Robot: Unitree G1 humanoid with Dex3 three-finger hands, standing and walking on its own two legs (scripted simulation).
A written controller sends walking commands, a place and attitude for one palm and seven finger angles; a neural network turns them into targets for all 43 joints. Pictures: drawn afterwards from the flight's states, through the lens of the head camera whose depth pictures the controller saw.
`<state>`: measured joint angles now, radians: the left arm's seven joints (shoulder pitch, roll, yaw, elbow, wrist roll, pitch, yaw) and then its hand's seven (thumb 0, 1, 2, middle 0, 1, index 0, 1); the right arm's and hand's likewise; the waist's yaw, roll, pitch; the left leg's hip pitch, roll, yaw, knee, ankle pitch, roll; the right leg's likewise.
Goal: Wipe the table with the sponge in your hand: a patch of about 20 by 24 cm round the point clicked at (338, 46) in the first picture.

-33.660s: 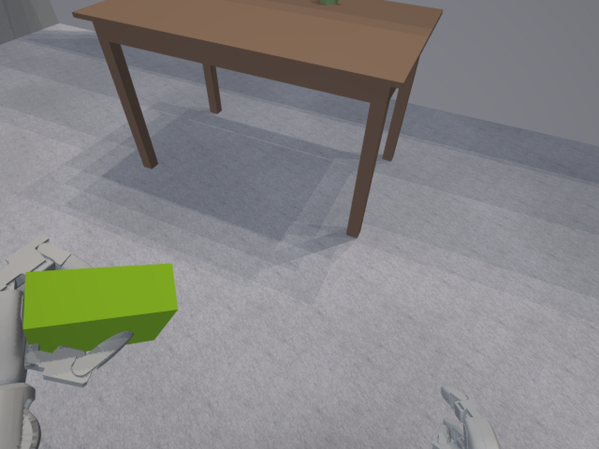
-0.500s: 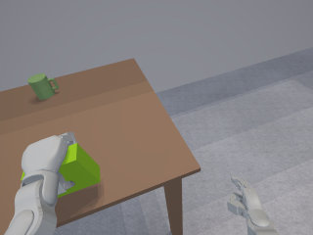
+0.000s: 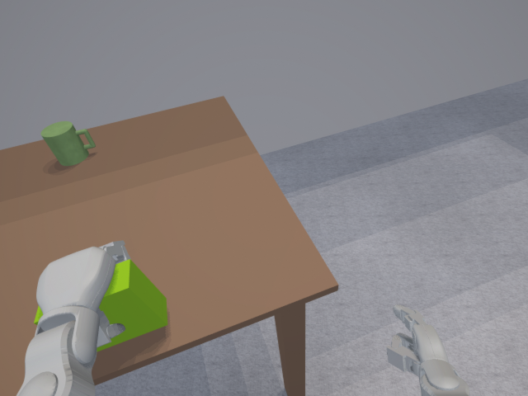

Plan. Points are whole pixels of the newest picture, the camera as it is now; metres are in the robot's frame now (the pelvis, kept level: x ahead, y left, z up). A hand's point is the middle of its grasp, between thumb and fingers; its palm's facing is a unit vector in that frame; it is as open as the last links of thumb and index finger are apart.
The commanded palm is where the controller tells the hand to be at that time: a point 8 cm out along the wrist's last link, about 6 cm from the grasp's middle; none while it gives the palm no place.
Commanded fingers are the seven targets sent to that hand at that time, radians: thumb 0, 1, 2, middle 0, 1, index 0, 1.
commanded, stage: lower the sponge onto the table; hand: left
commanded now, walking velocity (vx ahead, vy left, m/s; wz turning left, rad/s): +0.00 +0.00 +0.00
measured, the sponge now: (115, 314) +0.19 +0.27 +0.04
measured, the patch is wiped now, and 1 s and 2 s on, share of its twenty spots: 0.00 0.20 0.35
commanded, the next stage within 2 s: wipe forward along the first lane in 0.38 s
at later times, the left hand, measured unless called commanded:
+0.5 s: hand (108, 302) +0.20 +0.27 +0.08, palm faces +0.04 -0.13 -0.99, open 9.4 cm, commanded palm +0.17 +0.27 +0.14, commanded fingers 0.00 0.10 1.30 -1.20 -1.60 -1.20 -1.60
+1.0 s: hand (108, 279) +0.23 +0.29 +0.07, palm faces -0.03 -0.07 -1.00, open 9.4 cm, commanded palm +0.22 +0.30 +0.12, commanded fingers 0.00 0.10 1.30 -1.20 -1.60 -1.20 -1.60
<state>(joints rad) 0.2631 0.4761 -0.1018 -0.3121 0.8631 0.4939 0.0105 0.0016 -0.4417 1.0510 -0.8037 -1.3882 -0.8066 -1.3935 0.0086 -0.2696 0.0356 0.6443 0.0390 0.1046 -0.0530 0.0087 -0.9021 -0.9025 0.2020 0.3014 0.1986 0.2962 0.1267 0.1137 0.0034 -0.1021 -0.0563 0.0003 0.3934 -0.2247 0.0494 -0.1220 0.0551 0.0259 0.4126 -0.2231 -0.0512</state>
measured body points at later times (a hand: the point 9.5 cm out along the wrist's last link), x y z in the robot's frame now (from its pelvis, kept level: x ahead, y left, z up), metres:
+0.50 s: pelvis +0.00 -0.01 +0.00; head -0.02 -0.06 +0.45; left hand +0.19 +0.27 +0.13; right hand +0.25 -0.21 -0.08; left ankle +0.00 +0.09 -0.74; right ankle +0.00 -0.09 -0.74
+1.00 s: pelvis +0.00 -0.02 +0.00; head -0.01 -0.07 +0.44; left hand +0.23 +0.29 +0.13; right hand +0.22 -0.24 -0.10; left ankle +0.00 +0.09 -0.74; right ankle +0.00 -0.09 -0.74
